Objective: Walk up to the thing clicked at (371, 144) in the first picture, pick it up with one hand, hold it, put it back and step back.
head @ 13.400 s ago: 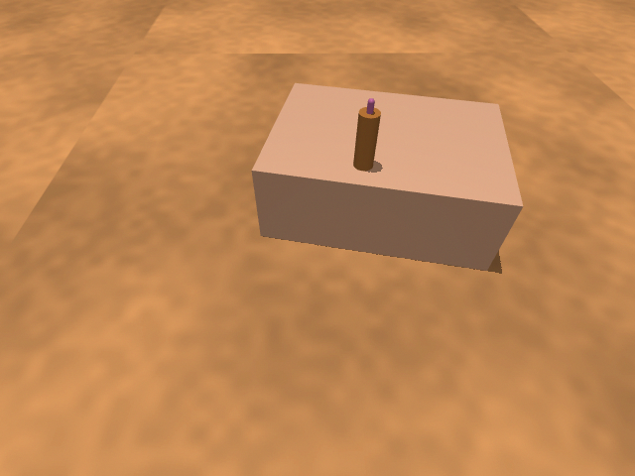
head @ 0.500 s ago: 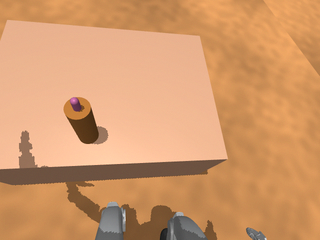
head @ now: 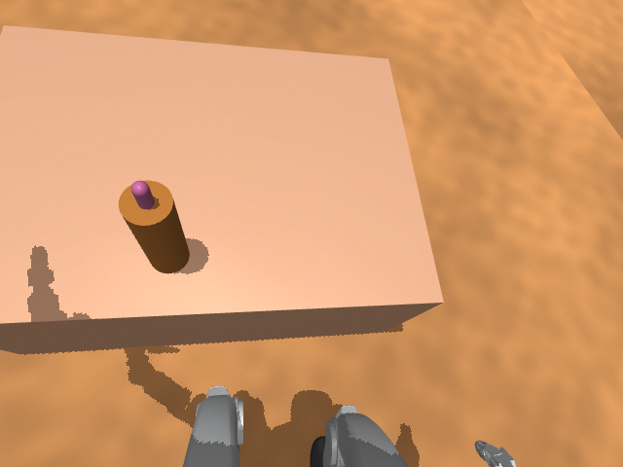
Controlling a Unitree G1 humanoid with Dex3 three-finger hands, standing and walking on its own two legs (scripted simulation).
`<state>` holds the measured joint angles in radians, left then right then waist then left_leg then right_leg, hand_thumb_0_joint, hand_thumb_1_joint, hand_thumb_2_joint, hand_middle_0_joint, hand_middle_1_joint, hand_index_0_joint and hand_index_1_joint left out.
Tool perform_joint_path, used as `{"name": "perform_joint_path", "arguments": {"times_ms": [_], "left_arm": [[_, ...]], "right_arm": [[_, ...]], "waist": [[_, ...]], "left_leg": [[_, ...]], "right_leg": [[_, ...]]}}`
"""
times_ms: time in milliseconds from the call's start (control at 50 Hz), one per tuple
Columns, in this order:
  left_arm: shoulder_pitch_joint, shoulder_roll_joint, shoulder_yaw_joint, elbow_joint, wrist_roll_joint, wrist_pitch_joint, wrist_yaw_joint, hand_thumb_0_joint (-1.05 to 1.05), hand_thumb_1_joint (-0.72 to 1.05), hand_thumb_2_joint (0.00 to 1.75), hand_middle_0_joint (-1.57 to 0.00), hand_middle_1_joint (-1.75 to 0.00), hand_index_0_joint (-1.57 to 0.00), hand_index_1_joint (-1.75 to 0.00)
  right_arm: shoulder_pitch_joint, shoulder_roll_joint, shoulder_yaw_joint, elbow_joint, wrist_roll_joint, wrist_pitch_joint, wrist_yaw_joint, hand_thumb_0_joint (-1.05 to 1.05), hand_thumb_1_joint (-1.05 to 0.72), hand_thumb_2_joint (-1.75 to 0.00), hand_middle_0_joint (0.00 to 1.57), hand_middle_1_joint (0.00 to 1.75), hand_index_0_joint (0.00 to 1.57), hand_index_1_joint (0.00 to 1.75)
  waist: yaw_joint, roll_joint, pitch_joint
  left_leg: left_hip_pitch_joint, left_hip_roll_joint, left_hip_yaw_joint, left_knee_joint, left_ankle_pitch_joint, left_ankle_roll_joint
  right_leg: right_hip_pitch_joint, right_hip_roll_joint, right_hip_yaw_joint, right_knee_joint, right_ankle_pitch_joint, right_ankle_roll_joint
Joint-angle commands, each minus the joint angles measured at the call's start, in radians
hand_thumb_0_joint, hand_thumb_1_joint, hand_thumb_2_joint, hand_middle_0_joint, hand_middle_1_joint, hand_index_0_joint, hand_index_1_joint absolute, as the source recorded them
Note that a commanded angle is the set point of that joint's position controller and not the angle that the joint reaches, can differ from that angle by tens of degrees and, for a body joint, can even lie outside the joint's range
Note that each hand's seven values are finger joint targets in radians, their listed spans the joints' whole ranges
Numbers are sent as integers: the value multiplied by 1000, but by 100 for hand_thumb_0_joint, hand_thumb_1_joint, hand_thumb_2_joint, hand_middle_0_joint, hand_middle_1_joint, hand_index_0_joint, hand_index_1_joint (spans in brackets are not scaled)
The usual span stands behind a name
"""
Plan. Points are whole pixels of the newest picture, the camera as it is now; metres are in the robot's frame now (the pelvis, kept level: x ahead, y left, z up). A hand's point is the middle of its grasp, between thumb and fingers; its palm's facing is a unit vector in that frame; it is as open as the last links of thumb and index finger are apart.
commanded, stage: go down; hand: left
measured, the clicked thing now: (157, 226) +0.48 +0.23 -0.18
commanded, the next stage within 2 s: approach in 1.16 s
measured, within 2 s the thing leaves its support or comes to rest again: neither
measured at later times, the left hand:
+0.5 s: hand out of the picture +0.39 +0.45 +0.08, palm faces +0.37 -0.93 +0.01, open 17.2 cm
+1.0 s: hand out of the picture +0.40 +0.45 +0.08, palm faces +0.36 -0.93 +0.01, open 17.2 cm
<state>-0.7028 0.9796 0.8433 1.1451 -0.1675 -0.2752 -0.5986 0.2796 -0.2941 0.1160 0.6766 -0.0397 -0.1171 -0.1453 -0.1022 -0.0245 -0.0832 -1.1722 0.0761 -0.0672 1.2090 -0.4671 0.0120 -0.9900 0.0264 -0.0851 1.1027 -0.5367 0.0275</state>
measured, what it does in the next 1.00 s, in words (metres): stands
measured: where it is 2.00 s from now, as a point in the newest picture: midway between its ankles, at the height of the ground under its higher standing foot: outside the picture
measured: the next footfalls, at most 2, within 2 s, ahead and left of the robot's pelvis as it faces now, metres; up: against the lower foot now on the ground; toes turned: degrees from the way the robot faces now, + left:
none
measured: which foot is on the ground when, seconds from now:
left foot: down 0.00-1.00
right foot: down 0.00-1.00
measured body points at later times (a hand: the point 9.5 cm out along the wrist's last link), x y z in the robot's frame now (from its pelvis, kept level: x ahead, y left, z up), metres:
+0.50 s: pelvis +0.00 +0.00 +0.00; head +0.16 +0.07 +0.41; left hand +0.37 +0.50 +0.09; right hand +0.10 -0.27 -0.09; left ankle +0.04 +0.10 -0.64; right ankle -0.01 -0.15 -0.64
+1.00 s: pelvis +0.00 +0.00 +0.00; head +0.16 +0.07 +0.41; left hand +0.37 +0.49 +0.08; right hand +0.09 -0.27 -0.09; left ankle +0.04 +0.10 -0.64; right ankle -0.01 -0.15 -0.64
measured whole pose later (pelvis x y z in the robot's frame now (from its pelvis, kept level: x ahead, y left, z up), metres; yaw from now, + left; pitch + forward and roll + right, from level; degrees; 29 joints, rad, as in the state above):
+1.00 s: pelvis +0.00 +0.00 +0.00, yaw +0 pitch +25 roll -7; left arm -0.69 0.96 0.85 1.13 -0.18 -0.28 -0.60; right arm 0.28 -0.30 0.11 0.68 -0.04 -0.11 -0.14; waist -0.10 -0.02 -0.09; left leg -1.18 0.07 -0.07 1.22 -0.47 0.01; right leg -1.00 0.03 -0.08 1.11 -0.54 0.03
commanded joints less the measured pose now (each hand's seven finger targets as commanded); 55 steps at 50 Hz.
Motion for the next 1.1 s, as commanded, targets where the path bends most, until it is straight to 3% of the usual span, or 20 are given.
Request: {"name": "perform_joint_path", "arguments": {"times_ms": [0,20,80,140,240,260,300,340,400,480,500,560,660,760,820,860,880,940,1060,1080], "left_arm": [[-211,417,44,-212,-40,-54,-2,0,-48,5,-5,-5,-5,-5],[-236,441,49,-248,-39,-58,0,0,-47,5,-5,-5,-5,-5],[-169,396,41,-191,-44,-55,-4,0,-47,6,-5,-5,-5,-6],[-191,412,49,-234,-43,-63,-8,0,-47,5,-6,-5,-5,-5],[-219,407,51,-231,-47,-69,-4,0,-49,5,-5,-5,-5,-5],[-212,376,25,-196,-45,-67,-6,0,-47,5,-5,-5,-5,-5],[-269,431,54,-260,-40,-79,1,0,-47,4,-5,-4,-5,-4],[-222,397,35,-188,-34,-68,-4,0,-47,5,-5,-5,-5,-5],[-275,423,40,-232,-36,-75,-5,0,-46,4,-5,-4,-5,-5],[-235,399,20,-181,-33,-62,-7,0,-46,4,-5,-5,-5,-5],[-258,435,46,-236,-33,-66,-4,0,-47,5,-5,-5,-5,-5],[-230,408,35,-209,-35,-58,-10,0,-46,5,-5,-5,-5,-5],[-242,450,62,-238,-35,-67,4,0,-48,5,-5,-5,-5,-5],[-233,392,26,-219,-35,-60,-2,0,-46,6,-4,-5,-4,-5],[-238,415,47,-229,-36,-61,5,0,-47,4,-5,-5,-5,-5],[-204,356,5,-177,-38,-53,-7,0,-47,5,-5,-5,-5,-5],[-221,403,35,-231,-37,-61,-3,0,-47,5,-5,-5,-5,-5],[-234,432,60,-230,-38,-69,3,0,-46,4,-5,-5,-5,-5],[-218,397,34,-194,-36,-62,-2,0,-45,5,-4,-5,-4,-5],[-221,439,68,-222,-35,-66,4,0,-46,5,-4,-5,-5,-5]], "right_arm": [[142,-232,-91,-46,5,-27,-27,0,-89,-90,20,30,20,30],[138,-229,-90,-51,5,-28,-29,0,-89,-90,20,30,20,30],[151,-227,-89,-29,3,-25,-27,0,-90,-90,20,30,20,30],[142,-229,-93,-38,2,-25,-28,0,-90,-90,20,30,20,30],[130,-227,-94,-38,1,-29,-29,0,-90,-90,20,30,20,30],[143,-227,-96,-19,2,-26,-30,0,-90,-90,20,30,20,30],[120,-229,-92,-42,-2,-31,-30,0,-90,-90,20,30,20,30],[129,-233,-94,-39,-3,-28,-30,0,-90,-90,20,30,20,30],[123,-227,-87,-51,-5,-28,-30,0,-90,-90,20,30,20,30],[146,-231,-89,-28,-4,-25,-30,0,-90,-90,20,30,20,30],[130,-232,-84,-54,-4,-27,-28,0,-90,-90,20,30,20,30],[135,-231,-84,-50,-5,-25,-28,0,-90,-90,20,30,20,30],[121,-228,-84,-58,0,-27,-27,0,-90,-90,20,30,20,30],[138,-226,-90,-40,-2,-23,-26,0,-90,-90,20,30,20,30],[131,-225,-86,-57,1,-26,-26,0,-90,-90,20,30,20,30],[151,-227,-91,-23,2,-23,-25,0,-90,-90,20,30,20,30],[142,-230,-93,-38,1,-24,-24,0,-90,-90,20,30,20,30],[134,-233,-92,-43,1,-25,-23,0,-90,-90,20,30,20,30],[147,-228,-92,-25,-1,-19,-24,0,-90,-90,20,30,20,30],[131,-232,-90,-47,0,-23,-24,0,-90,-90,20,30,20,30]], "waist": [[45,287,-476],[45,296,-487],[42,266,-481],[47,284,-491],[39,300,-459],[30,293,-447],[41,321,-486],[34,298,-452],[37,314,-478],[33,298,-474],[41,306,-521],[37,304,-515],[51,313,-496],[35,308,-477],[40,290,-495],[26,274,-460],[49,297,-476],[48,299,-488],[39,303,-472],[50,284,-492]], "left_leg": [[618,-16,-45,-155,359,-8],[615,-20,-39,-149,364,-6],[615,-19,-42,-132,441,-2],[632,-19,-40,-132,462,-3],[630,-14,-48,-153,379,-9],[625,-14,-48,-157,360,-9],[647,-11,-53,-152,375,-11],[625,-12,-52,-153,363,-9],[621,-15,-47,-150,344,-8],[609,-17,-46,-140,362,-6],[638,-14,-52,-137,419,-8],[656,-13,-53,-128,455,-9],[602,-18,-47,-139,363,-6],[625,-12,-54,-146,374,-11],[611,-19,-44,-134,386,-4],[606,-16,-48,-132,395,-4],[619,-16,-49,-137,406,-8],[624,-12,-56,-136,398,-11],[611,-16,-48,-135,383,-9],[610,-18,-49,-131,398,-4]], "right_leg": [[-22,21,3,-120,229,-53],[-3,18,9,-127,238,-53],[0,18,4,-122,287,-49],[-1,16,5,-121,296,-49],[-35,17,3,-120,230,-52],[-45,19,3,-122,221,-52],[-56,17,5,-114,216,-54],[-46,17,2,-115,219,-53],[-42,15,8,-117,211,-55],[-36,16,7,-113,231,-53],[-28,15,3,-104,256,-54],[-38,15,0,-105,267,-52],[-31,15,7,-102,227,-53],[-53,17,3,-103,226,-54],[-14,15,8,-112,249,-52],[-48,19,5,-110,247,-51],[-40,17,4,-106,245,-54],[-51,18,2,-96,234,-55],[-45,18,4,-103,236,-54],[-27,16,5,-104,247,-53]]}}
